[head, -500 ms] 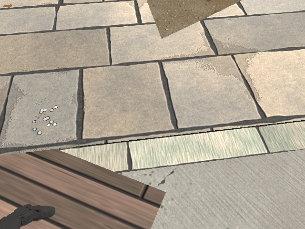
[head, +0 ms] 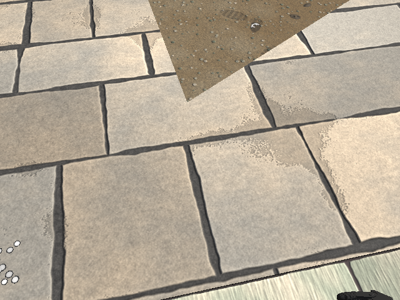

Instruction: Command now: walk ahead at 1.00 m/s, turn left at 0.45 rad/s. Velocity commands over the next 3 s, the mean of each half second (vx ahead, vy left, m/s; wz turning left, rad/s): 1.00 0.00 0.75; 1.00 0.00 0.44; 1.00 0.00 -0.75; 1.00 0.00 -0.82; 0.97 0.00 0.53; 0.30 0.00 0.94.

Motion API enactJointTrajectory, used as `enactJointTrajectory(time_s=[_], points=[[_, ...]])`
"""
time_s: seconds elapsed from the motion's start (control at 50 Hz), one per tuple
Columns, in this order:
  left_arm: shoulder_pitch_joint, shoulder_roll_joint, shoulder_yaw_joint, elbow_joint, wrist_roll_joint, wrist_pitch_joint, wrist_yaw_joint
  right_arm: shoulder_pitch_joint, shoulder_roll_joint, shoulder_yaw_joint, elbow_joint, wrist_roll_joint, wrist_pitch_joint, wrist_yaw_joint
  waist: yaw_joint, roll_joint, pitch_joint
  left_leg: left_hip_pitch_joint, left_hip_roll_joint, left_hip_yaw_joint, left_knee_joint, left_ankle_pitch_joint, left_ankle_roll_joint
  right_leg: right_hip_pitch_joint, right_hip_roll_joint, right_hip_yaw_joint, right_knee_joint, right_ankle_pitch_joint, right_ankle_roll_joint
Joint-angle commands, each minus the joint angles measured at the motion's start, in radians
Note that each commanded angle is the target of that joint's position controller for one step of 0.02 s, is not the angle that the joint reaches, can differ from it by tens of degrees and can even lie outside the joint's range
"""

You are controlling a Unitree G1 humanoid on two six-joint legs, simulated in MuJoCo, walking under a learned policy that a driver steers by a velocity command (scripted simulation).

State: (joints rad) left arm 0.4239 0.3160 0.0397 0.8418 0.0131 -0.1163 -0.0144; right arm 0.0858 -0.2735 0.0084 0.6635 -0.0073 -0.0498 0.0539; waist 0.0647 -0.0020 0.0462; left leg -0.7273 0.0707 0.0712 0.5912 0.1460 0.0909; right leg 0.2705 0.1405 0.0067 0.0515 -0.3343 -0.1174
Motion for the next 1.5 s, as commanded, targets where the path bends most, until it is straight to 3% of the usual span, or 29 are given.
enactJointTrajectory(time_s=[0.02,0.08,0.1,0.12,0.18,0.24,0.32,0.44,0.5,0.52,0.54,0.56,0.6,0.7,0.8,0.86,0.9,0.92,0.94,0.96,1.0,1.14,1.28,1.36,1.38,1.4,1.42,1.44,1.5], points=[[0.003,0.182,0.041,-0.034,0.025,0.002,0.034,0.009,-0.116,-0.042,-0.026,-0.006,-0.008,-0.001,-0.069,-0.082,-0.043,0.281,-0.145,0.088,0.008,-0.107,0.046,-0.092,-0.285,-0.086,0.189,1.359,0.043],[-0.139,0.209,0.049,-0.075,0.056,0.044,0.060,0.552,-0.221,-0.101,0.129,-0.013,0.010,-0.025,-0.359,-0.077,-0.236,0.781,-0.153,-0.012,-0.015,-0.356,0.144,-0.317,-0.262,-0.143,1.039,1.334,0.069],[-0.047,0.047,0.009,-0.131,0.017,0.028,0.031,0.526,-0.335,-0.138,0.140,-0.034,0.021,-0.034,-0.207,0.279,-0.274,1.153,0.117,-0.519,-0.004,-0.511,0.339,-0.891,-0.076,-0.093,1.521,0.163,0.143],[-0.135,0.080,-0.002,-0.173,0.027,0.001,0.026,0.446,-0.290,-0.135,0.108,-0.004,0.027,-0.026,-0.219,0.188,-0.369,1.172,0.185,-0.916,-0.238,-0.559,0.380,-1.052,-0.016,0.061,1.611,-0.095,0.125],[-0.243,0.082,-0.028,-0.218,0.040,-0.018,0.015,0.361,-0.190,-0.115,0.123,-0.002,0.016,-0.039,-0.110,-0.077,-0.069,0.753,0.108,-0.663,-0.346,-0.462,0.263,-1.008,-0.180,0.104,1.329,0.028,0.097],[-0.232,0.059,-0.045,-0.243,0.070,0.045,0.006,0.327,-0.174,-0.100,0.122,0.002,-0.010,-0.042,-0.028,-0.036,0.015,0.479,-0.003,-0.517,-0.401,-0.399,0.241,-0.910,-0.224,0.066,1.139,-0.031,0.141],[-0.458,0.029,-0.070,-0.337,0.038,0.048,-0.015,0.324,-0.198,-0.115,0.108,0.010,-0.026,-0.037,-0.089,0.021,0.087,0.304,-0.086,-0.429,-0.479,-0.240,0.195,-0.790,-0.217,-0.013,0.736,0.277,0.179],[-0.478,0.073,-0.051,-0.345,0.020,0.033,0.002,0.370,-0.240,-0.139,0.120,0.017,-0.023,-0.046,-0.131,0.059,-0.030,0.580,-0.051,-0.470,-0.293,0.205,0.092,-0.598,-0.132,0.004,0.451,0.388,0.141],[0.016,0.206,0.018,-0.232,0.026,0.020,0.048,0.268,-0.250,-0.137,0.089,-0.002,-0.039,-0.044,0.129,0.022,-0.320,0.442,-0.110,-0.413,0.327,0.207,0.037,-0.040,-0.240,0.106,0.508,0.043,0.089],[0.150,0.270,0.040,-0.205,0.065,0.019,0.064,0.288,-0.069,-0.092,0.052,0.008,-0.047,-0.050,0.119,-0.230,-0.432,0.183,-0.198,-0.303,0.657,-0.605,0.038,0.201,-0.536,0.455,0.439,-0.278,0.054],[0.039,0.319,0.059,-0.212,0.056,0.031,0.052,0.378,-0.078,-0.070,-0.003,0.040,-0.037,-0.048,0.009,-0.459,-0.528,-0.006,-0.195,-0.227,0.843,-0.645,0.030,0.221,-0.660,0.964,0.233,-0.444,-0.049],[-0.080,0.184,0.042,-0.239,0.051,0.037,0.046,0.269,-0.157,-0.080,0.039,0.007,-0.015,-0.056,0.023,-0.210,-0.325,-0.074,-0.102,-0.195,0.850,-0.516,0.033,0.057,-0.577,0.798,0.207,-0.525,-0.039],[-0.114,0.085,0.018,-0.202,0.049,0.038,0.038,0.154,-0.158,-0.085,0.032,-0.016,0.005,-0.028,0.012,-0.028,-0.130,-0.039,-0.039,-0.160,0.759,-0.428,0.012,-0.174,-0.482,0.445,0.217,-0.134,-0.004],[-0.027,0.027,0.004,-0.078,0.008,-0.003,0.014,0.013,-0.055,-0.047,-0.077,-0.034,0.053,0.018,-0.050,-0.092,-0.018,-0.080,0.026,-0.130,0.675,-0.387,0.000,-0.317,-0.419,0.082,0.149,0.338,0.042],[-0.027,0.093,0.011,-0.032,0.010,-0.018,0.003,-0.138,-0.060,-0.013,-0.135,-0.033,0.026,0.041,-0.078,-0.032,0.109,0.151,-0.052,-0.028,0.196,-0.167,0.018,-0.500,-0.352,-0.115,-0.050,0.497,0.015],[0.051,0.183,0.020,0.022,-0.002,-0.001,0.007,-0.127,-0.089,-0.016,-0.110,-0.042,0.011,0.028,-0.106,-0.056,0.054,0.358,-0.129,0.061,0.084,-0.214,0.054,-0.356,-0.371,-0.119,0.063,1.095,-0.012],[0.022,0.245,0.031,0.033,-0.004,0.016,0.019,0.184,-0.154,-0.050,-0.015,-0.056,0.006,-0.006,-0.276,-0.102,-0.138,0.714,-0.157,0.003,0.032,-0.311,0.075,-0.361,-0.378,-0.107,0.487,1.284,0.001],[0.007,0.220,0.024,0.020,-0.007,0.018,0.019,0.350,-0.222,-0.078,0.038,-0.071,0.003,-0.029,-0.351,-0.096,-0.227,0.972,-0.061,-0.093,0.005,-0.360,0.078,-0.544,-0.323,-0.099,0.790,1.017,0.012],[0.097,0.033,-0.010,-0.021,-0.005,0.019,0.005,0.376,-0.322,-0.101,0.049,-0.089,-0.007,-0.049,-0.229,0.185,-0.360,1.209,0.276,-0.486,-0.038,-0.552,0.087,-0.827,-0.175,-0.070,1.210,-0.104,0.020],[0.109,0.078,0.002,-0.051,-0.040,0.025,0.016,0.383,-0.320,-0.108,0.021,-0.071,-0.005,-0.055,-0.227,0.165,-0.522,1.221,0.407,-0.840,-0.204,-0.609,0.121,-0.941,-0.128,0.081,1.423,-0.126,0.006],[-0.044,0.082,0.006,-0.066,-0.027,0.030,0.012,0.252,-0.187,-0.083,0.062,-0.046,-0.022,-0.054,-0.160,0.050,-0.149,0.889,0.285,-0.534,-0.281,-0.463,0.098,-1.013,-0.221,0.062,1.323,0.066,0.008],[-0.184,-0.027,0.003,-0.090,0.008,0.112,-0.038,0.226,-0.055,-0.058,0.146,-0.005,-0.082,-0.046,-0.039,0.070,0.065,0.600,0.150,-0.023,-0.482,-0.141,0.015,-1.016,-0.297,0.012,1.144,0.207,0.045],[-0.337,0.008,-0.010,-0.156,0.001,0.099,-0.075,0.268,-0.159,-0.072,0.170,-0.004,-0.084,-0.078,-0.007,0.054,0.048,0.728,0.114,0.226,-0.402,0.672,-0.067,-0.767,-0.131,-0.214,0.695,0.450,-0.045],[0.228,0.169,0.070,0.002,-0.003,0.107,-0.027,0.151,-0.249,-0.103,0.118,-0.030,-0.014,-0.088,0.270,0.064,-0.218,0.594,0.134,0.172,0.491,0.717,-0.052,-0.150,-0.040,-0.105,0.634,0.154,-0.141],[0.139,0.215,0.094,0.003,-0.027,0.120,-0.006,0.111,-0.123,-0.074,0.100,-0.033,-0.022,-0.062,0.188,-0.190,-0.092,0.303,-0.084,0.153,0.905,-0.362,-0.077,-0.117,-0.126,0.085,0.556,0.144,-0.178],[0.046,0.343,0.113,-0.049,0.014,0.130,-0.008,0.237,-0.076,-0.050,-0.027,-0.016,-0.045,-0.057,0.017,-0.328,-0.268,-0.083,-0.162,-0.045,1.180,-0.658,-0.127,0.157,-0.349,0.670,0.411,0.125,-0.409],[0.019,0.301,0.115,-0.089,0.008,0.129,0.000,0.168,-0.117,-0.039,-0.038,-0.032,-0.075,-0.061,0.063,-0.102,-0.301,-0.168,-0.103,-0.175,1.128,-0.584,-0.105,0.141,-0.408,0.864,0.212,-0.119,-0.407],[0.003,0.225,0.098,-0.071,0.008,0.122,0.011,0.120,-0.142,-0.039,-0.034,-0.030,-0.089,-0.060,0.026,0.046,-0.132,-0.155,-0.050,-0.184,0.998,-0.520,-0.097,-0.048,-0.389,0.810,0.154,-0.158,-0.340],[-0.070,0.147,0.066,-0.060,-0.001,0.077,0.020,0.110,-0.114,-0.025,-0.028,-0.067,-0.038,-0.061,-0.100,0.119,0.015,0.053,0.035,-0.170,0.749,-0.509,-0.134,-0.463,-0.258,0.535,0.153,0.111,-0.257]])
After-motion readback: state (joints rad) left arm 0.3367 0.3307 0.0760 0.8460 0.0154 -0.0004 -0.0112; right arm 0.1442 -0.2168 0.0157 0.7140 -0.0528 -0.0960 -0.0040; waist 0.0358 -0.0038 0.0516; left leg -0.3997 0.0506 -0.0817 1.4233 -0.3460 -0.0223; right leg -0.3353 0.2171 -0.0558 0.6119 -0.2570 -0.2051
